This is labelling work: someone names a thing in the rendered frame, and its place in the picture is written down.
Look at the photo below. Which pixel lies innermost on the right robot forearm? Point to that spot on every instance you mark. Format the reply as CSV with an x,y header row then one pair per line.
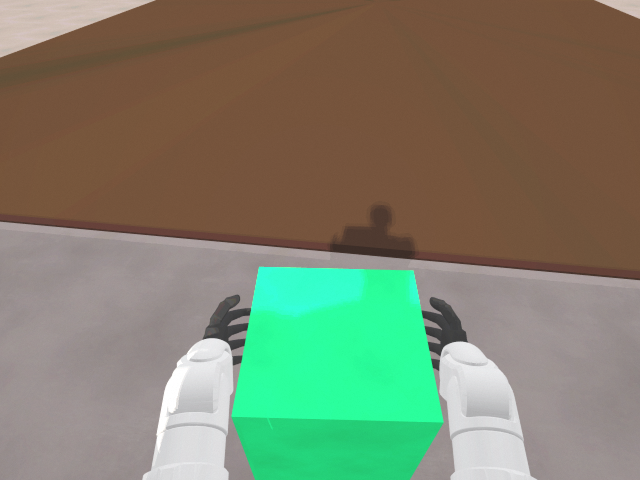
x,y
484,423

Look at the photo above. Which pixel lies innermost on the right robot hand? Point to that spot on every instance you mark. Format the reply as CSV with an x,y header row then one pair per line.
x,y
449,323

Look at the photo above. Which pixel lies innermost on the left robot forearm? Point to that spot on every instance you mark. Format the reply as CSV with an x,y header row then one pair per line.
x,y
193,423

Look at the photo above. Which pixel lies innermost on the left robot hand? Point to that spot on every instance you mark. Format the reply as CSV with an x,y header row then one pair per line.
x,y
221,318

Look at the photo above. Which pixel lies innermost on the carton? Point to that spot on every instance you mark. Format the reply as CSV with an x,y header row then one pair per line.
x,y
336,380

